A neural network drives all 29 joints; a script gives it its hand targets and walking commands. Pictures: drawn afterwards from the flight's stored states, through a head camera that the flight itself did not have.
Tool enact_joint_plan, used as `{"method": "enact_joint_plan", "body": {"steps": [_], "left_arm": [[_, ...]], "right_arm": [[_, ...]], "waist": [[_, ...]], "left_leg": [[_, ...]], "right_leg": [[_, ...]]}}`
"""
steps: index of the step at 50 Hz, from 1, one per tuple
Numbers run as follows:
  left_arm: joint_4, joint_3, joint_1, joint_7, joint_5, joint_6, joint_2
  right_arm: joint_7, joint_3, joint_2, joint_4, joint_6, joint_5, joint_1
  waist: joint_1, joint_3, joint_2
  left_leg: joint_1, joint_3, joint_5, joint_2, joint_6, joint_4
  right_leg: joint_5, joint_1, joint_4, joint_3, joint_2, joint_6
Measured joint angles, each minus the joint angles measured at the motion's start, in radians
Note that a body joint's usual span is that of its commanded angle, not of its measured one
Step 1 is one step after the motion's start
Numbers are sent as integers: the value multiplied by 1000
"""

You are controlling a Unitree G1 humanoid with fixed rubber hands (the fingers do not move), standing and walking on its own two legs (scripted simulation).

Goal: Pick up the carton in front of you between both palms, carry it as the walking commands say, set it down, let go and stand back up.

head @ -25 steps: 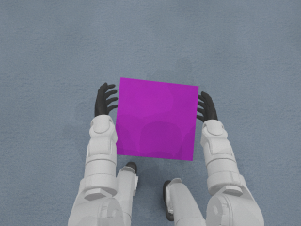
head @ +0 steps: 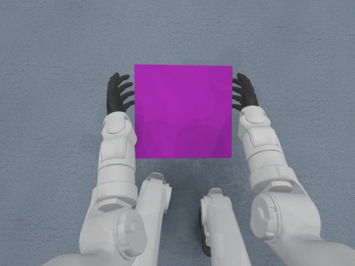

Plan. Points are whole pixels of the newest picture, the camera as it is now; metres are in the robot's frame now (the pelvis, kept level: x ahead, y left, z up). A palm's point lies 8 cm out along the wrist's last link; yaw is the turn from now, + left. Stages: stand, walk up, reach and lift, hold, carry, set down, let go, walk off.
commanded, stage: set down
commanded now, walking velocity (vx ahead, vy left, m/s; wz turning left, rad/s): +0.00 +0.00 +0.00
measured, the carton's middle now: (180, 114) +0.45 +0.06 -0.19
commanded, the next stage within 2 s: none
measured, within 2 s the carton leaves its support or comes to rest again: rests again in 1.54 s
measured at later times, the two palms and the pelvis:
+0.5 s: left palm (133, 125) +0.41 +0.19 -0.24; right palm (229, 108) +0.50 -0.08 -0.25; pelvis -0.03 +0.00 -0.12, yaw -1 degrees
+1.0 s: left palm (134, 124) +0.43 +0.21 -0.31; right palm (220, 108) +0.52 -0.07 -0.34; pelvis -0.03 -0.02 -0.17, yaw +2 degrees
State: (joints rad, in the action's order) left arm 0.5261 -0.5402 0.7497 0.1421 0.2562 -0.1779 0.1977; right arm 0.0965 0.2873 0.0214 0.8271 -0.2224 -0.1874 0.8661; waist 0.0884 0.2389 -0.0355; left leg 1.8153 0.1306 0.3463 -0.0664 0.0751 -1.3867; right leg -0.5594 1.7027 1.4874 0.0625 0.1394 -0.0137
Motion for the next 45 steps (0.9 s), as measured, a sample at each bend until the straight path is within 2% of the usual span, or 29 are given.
{"method": "enact_joint_plan", "body": {"steps": [12, 22, 33, 38, 41, 45], "left_arm": [[-16, 19, 80, 71, -70, 16, -5], [17, -8, 181, 96, -95, 20, -25], [75, -57, 303, 90, -118, 29, -51], [155, -56, 392, 71, -145, 15, -104], [183, -87, 408, 56, -158, 20, -123], [202, -130, 407, 33, -162, 19, -132]], "right_arm": [[3, -95, 102, 88, 15, 77, 169], [1, -166, 172, 222, 27, 108, 350], [-4, -275, 245, 355, 35, 152, 545], [-2, -333, 281, 396, 44, 180, 602], [-2, -346, 271, 402, 43, 171, 622], [-9, -327, 245, 400, 30, 119, 633]], "waist": [[12, -73, 5], [28, -168, 8], [54, -284, 19], [89, -332, 37], [100, -346, 55], [96, -330, 65]], "left_leg": [[229, -5, 34, -21, 9, -218], [354, -4, 37, -35, 29, -350], [472, -12, 34, -36, 55, -462], [503, -14, 40, -39, 69, -506], [507, -23, 53, -29, 72, -526], [520, -37, 63, -26, 75, -534]], "right_leg": [[-51, 224, 228, -2, 16, -21], [-66, 356, 377, -9, 29, -25], [-63, 492, 513, -10, 48, -24], [-68, 533, 568, -13, 50, -17], [-76, 542, 592, -10, 54, -12], [-84, 564, 612, -3, 49, -4]]}}
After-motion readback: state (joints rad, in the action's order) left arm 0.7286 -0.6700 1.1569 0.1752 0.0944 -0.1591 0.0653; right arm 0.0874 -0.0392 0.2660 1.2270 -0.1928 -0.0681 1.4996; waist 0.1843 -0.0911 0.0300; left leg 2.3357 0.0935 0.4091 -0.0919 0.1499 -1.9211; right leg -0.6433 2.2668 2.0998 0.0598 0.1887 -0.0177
